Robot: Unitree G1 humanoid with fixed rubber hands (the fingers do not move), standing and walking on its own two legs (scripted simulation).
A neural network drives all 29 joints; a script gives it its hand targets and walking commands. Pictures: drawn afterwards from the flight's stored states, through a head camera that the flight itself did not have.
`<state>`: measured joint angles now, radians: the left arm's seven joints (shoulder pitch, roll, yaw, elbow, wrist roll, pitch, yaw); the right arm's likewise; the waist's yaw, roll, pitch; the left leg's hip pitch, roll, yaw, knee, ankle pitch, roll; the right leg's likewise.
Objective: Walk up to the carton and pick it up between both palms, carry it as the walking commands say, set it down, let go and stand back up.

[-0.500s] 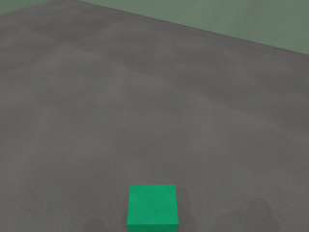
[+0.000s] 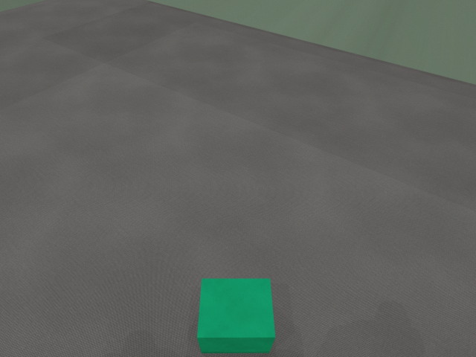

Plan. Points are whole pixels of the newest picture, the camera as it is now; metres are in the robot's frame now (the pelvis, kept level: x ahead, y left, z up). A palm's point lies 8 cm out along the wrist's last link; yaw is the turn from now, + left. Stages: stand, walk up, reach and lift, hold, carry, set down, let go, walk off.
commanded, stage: stand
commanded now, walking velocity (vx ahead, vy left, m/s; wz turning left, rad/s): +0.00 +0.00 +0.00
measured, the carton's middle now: (235, 316) +0.42 +0.00 -0.67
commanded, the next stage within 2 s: reach and lift in 0.58 s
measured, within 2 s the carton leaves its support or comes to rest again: neither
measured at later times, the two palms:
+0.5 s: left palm out of the picture +0.02 +0.23 -0.13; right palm out of the picture +0.03 -0.23 -0.14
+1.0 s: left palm (117, 350) +0.18 +0.22 -0.13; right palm out of the picture +0.16 -0.22 -0.14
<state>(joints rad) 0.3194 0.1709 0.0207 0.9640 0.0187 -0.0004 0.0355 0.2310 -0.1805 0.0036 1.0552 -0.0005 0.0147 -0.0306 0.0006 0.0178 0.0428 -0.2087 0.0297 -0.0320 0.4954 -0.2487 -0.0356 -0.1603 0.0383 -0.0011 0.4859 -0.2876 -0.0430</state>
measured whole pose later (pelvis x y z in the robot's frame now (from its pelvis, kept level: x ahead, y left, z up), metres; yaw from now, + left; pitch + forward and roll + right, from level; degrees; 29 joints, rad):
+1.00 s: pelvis +0.01 +0.00 -0.02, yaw +0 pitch +5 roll +0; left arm 0.00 0.17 0.02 0.68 0.04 0.30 0.00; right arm 0.03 -0.20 0.00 0.69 0.00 0.31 0.04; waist 0.00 0.02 0.07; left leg -0.43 0.03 -0.03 0.69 -0.35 -0.03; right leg -0.38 0.04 0.00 0.69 -0.39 -0.04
